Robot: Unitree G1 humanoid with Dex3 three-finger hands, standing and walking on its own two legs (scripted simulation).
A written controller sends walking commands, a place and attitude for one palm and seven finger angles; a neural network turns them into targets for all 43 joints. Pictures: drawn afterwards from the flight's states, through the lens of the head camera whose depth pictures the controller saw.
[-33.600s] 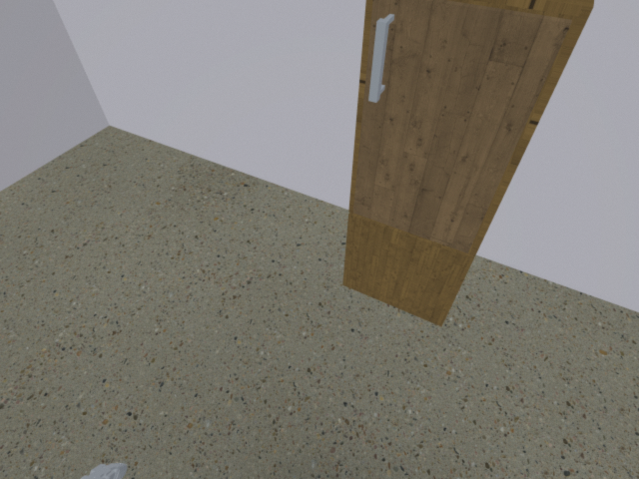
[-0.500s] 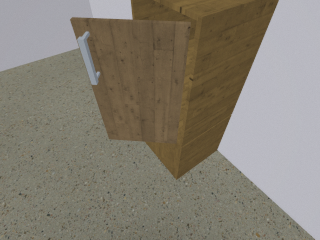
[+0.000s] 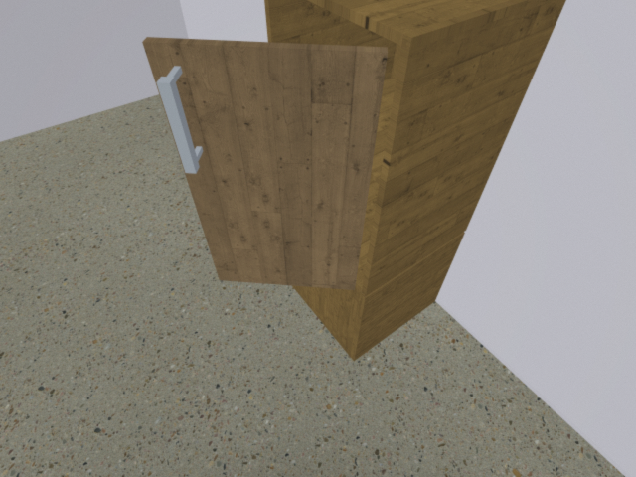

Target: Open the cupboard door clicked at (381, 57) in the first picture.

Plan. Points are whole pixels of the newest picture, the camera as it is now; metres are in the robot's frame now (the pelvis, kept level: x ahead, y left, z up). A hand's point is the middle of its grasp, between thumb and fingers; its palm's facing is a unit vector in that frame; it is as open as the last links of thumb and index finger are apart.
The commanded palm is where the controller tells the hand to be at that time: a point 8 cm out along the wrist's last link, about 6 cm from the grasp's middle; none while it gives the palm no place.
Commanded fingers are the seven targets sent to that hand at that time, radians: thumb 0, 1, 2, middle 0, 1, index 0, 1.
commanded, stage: look again from close up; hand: left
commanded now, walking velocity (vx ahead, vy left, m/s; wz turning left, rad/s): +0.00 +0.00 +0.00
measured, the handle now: (184, 122) +0.59 +0.26 +0.14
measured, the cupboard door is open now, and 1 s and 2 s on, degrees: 49 49 49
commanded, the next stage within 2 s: shuffle to correct the standing spot in 0.04 s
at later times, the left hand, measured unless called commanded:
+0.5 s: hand out of the picture -0.02 +0.21 -0.19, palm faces +0.07 -0.98 -0.19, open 7.4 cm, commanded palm none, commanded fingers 0.00 0.90 0.90 -0.20 -0.30 -0.20 -0.30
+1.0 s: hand out of the picture +0.11 +0.20 -0.17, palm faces +0.03 -0.98 -0.21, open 7.3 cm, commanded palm none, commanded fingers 0.00 0.90 0.90 -0.20 -0.30 -0.20 -0.30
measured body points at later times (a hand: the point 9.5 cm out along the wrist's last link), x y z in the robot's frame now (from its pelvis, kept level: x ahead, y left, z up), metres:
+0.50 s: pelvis +0.03 +0.04 -0.01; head +0.04 +0.05 +0.44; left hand -0.02 +0.26 -0.17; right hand +0.05 -0.20 -0.16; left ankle +0.00 +0.13 -0.74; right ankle -0.05 -0.09 -0.70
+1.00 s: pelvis +0.05 +0.03 +0.00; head +0.07 +0.02 +0.45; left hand +0.11 +0.25 -0.15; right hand +0.05 -0.19 -0.16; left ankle +0.00 +0.13 -0.74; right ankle +0.07 -0.07 -0.74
